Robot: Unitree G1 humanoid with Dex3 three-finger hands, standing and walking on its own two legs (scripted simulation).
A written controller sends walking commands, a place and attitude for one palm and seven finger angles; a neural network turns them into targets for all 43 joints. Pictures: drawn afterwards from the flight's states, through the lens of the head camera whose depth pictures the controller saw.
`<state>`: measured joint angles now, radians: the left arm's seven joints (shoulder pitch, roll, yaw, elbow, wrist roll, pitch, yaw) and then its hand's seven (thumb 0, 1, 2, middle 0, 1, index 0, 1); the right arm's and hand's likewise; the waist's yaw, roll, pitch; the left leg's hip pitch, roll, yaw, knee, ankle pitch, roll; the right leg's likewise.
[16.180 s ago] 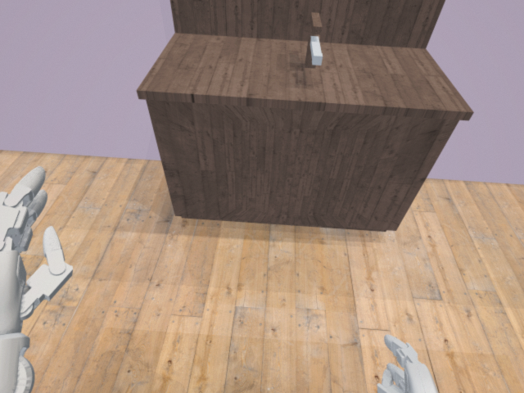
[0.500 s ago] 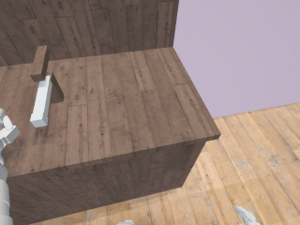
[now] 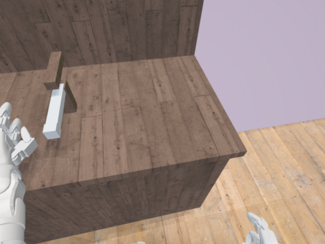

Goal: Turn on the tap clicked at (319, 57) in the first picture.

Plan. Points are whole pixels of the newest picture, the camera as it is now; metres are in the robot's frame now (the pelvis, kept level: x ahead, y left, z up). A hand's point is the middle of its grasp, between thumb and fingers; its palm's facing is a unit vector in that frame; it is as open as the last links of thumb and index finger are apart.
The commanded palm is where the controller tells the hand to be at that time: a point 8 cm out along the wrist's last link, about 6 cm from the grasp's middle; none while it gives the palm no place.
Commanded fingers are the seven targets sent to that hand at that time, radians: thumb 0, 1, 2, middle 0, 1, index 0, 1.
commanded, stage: push the lever round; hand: left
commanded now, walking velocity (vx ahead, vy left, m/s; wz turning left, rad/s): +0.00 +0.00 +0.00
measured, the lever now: (52, 131) +0.34 +0.29 +0.09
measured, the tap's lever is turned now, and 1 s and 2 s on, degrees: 0 5 38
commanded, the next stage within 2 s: none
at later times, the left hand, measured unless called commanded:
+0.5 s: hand (47, 141) +0.31 +0.29 +0.08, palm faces +0.48 -0.87 -0.11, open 7.8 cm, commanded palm +0.27 +0.33 +0.08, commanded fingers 0.00 0.90 0.90 -0.15 -0.15 -0.15 -0.15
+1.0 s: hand (58, 144) +0.31 +0.27 +0.08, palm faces +0.55 -0.83 -0.07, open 7.7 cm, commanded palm +0.27 +0.30 +0.08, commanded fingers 0.00 0.90 0.90 -0.15 -0.15 -0.15 -0.15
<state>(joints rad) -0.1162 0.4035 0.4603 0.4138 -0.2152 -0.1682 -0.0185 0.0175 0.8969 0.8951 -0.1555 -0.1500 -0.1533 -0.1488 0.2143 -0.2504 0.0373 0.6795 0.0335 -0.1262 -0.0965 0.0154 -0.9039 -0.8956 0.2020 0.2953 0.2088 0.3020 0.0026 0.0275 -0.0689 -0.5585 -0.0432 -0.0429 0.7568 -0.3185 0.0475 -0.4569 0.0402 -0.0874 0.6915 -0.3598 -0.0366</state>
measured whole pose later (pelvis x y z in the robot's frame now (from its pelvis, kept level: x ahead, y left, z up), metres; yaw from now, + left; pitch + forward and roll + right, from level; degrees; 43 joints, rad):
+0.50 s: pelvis +0.00 -0.02 +0.00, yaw +0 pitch +7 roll -2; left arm -0.08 0.37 0.44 0.39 -0.21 -0.17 0.03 0.02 0.90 0.90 -0.16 -0.15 -0.15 -0.15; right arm 0.24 -0.26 0.02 0.69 0.03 -0.10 -0.08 0.02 -0.90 -0.90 0.20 0.30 0.21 0.30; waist -0.01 0.04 -0.08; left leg -0.55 -0.03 -0.05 0.76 -0.33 0.03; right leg -0.45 0.06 -0.09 0.70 -0.37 -0.06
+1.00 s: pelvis -0.01 -0.02 +0.00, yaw +0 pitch +6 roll -2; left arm -0.10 0.28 0.38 0.37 -0.18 -0.19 0.16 0.02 0.92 0.91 -0.15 -0.15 -0.15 -0.15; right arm 0.22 -0.26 0.02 0.69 0.03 -0.10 -0.08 0.02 -0.91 -0.90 0.20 0.30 0.21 0.30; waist 0.00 0.04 -0.08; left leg -0.56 -0.02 -0.06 0.78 -0.32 0.02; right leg -0.47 0.06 -0.10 0.72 -0.37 -0.07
